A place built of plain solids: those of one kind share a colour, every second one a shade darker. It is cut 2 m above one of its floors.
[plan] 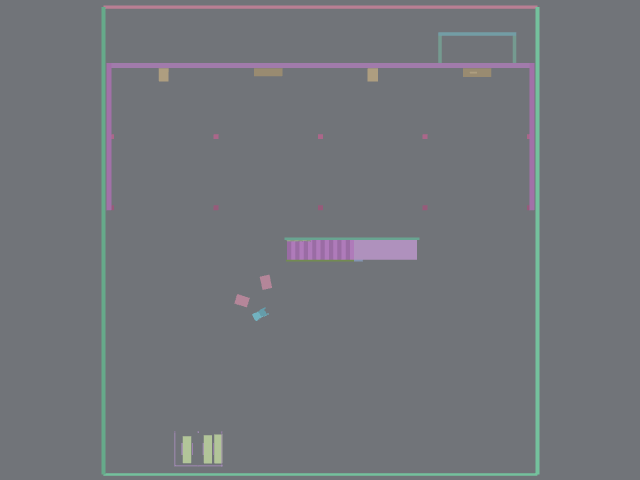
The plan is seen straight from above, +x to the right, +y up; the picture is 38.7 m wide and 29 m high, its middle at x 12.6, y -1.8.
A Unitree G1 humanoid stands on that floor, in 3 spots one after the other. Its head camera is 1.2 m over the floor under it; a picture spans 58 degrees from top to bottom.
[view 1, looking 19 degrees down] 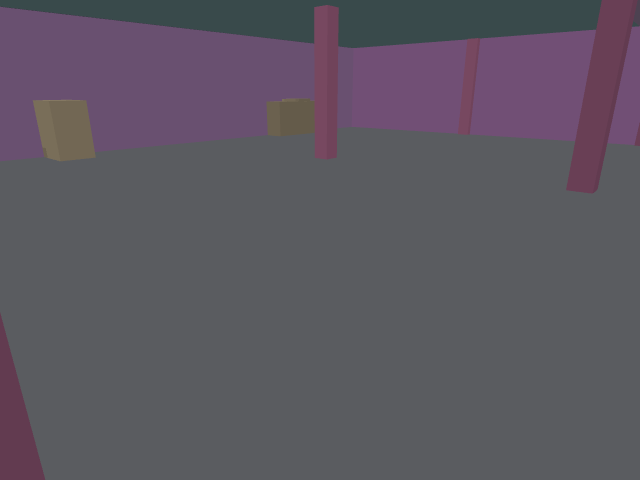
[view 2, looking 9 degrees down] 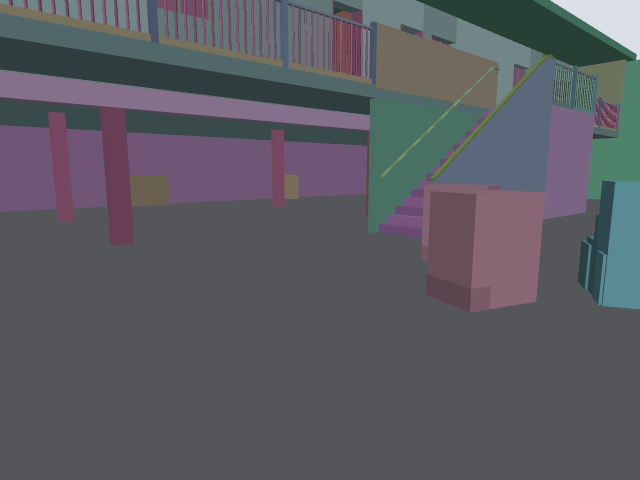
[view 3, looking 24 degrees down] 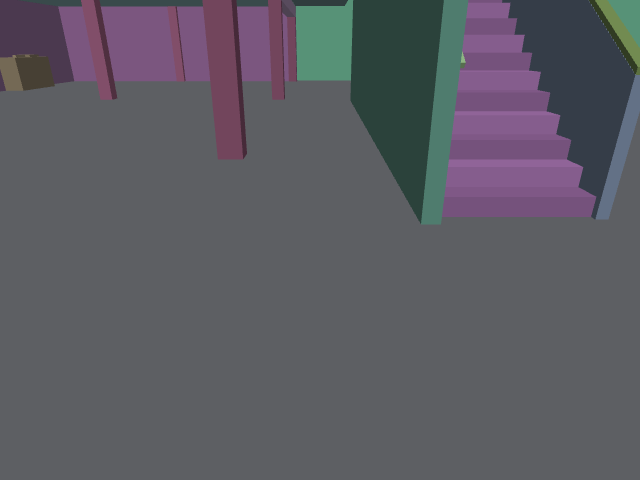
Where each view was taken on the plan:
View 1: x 12.63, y -0.90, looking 41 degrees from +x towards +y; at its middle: ground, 3.69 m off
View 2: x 4.10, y -7.49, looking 49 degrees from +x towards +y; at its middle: ground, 7.67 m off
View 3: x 7.47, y -0.90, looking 0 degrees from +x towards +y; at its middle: ground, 2.95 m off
